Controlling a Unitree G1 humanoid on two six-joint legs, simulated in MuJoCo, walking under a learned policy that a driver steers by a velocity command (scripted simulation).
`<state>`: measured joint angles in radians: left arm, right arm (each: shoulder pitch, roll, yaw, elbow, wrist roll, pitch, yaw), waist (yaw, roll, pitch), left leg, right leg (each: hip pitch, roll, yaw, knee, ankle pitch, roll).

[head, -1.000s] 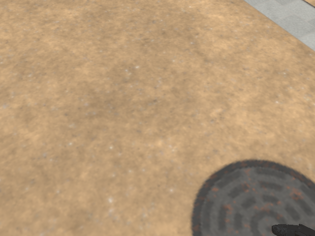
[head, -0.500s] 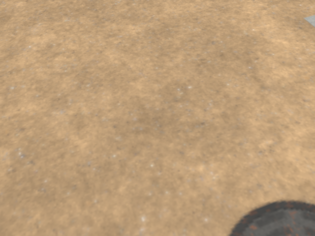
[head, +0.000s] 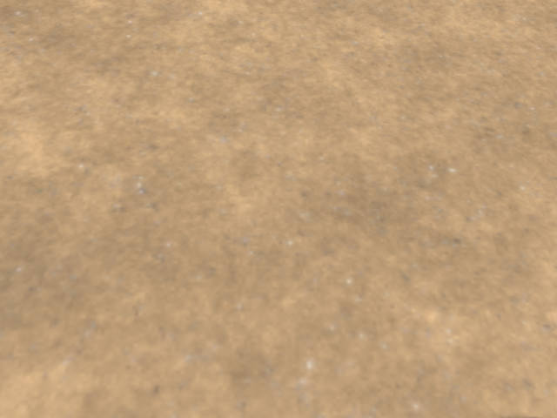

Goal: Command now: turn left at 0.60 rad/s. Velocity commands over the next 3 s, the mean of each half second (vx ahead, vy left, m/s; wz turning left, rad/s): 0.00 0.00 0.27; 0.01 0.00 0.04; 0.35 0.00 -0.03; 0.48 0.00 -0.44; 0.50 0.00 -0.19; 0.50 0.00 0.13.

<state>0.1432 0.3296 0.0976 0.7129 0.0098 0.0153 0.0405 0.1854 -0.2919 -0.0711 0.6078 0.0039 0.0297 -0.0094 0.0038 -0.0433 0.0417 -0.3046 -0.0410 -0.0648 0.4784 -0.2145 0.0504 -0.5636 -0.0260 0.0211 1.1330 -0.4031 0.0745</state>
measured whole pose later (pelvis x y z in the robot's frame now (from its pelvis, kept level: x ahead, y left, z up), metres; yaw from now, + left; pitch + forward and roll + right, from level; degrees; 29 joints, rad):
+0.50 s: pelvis +0.01 -0.03 -0.01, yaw +6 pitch -1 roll +0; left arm 0.18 0.23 0.04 0.69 0.02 -0.03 0.00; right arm 0.20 -0.25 -0.04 0.70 -0.01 0.03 -0.01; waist -0.01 0.02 0.02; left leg -0.26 -0.07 -0.14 0.53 -0.25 0.01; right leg -0.23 0.01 0.02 0.53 -0.29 0.00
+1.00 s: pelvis +0.02 -0.04 -0.01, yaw +6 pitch -1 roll +0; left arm 0.23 0.22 0.03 0.70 0.01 -0.02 0.00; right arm 0.22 -0.22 -0.05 0.76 0.00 0.02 -0.03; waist 0.00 0.00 0.02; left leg -0.25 -0.05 -0.15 0.57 -0.31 -0.01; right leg -0.20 0.03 0.00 0.54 -0.32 -0.03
